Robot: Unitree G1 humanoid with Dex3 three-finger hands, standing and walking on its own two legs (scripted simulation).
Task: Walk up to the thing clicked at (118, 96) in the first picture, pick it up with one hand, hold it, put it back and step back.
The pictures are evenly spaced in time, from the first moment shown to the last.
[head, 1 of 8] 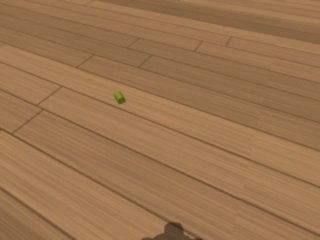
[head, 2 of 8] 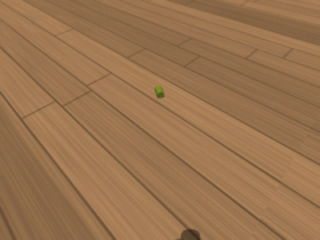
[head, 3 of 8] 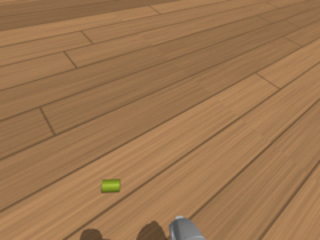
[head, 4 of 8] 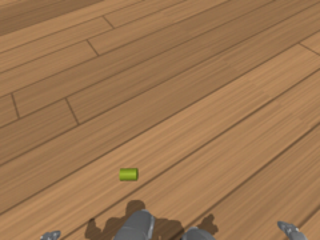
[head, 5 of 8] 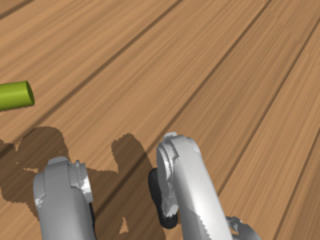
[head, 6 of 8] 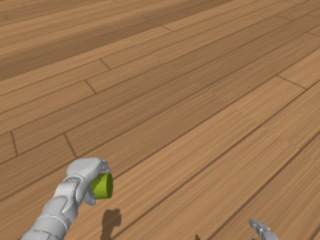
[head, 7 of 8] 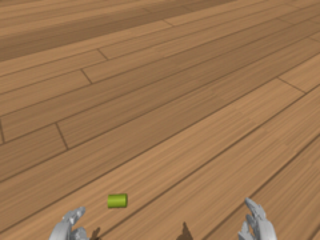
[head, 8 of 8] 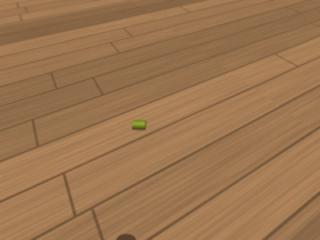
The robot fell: no
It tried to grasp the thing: yes
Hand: left
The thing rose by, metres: 0.67
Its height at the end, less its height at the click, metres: +0.00
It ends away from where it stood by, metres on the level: 0.01
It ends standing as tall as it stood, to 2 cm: yes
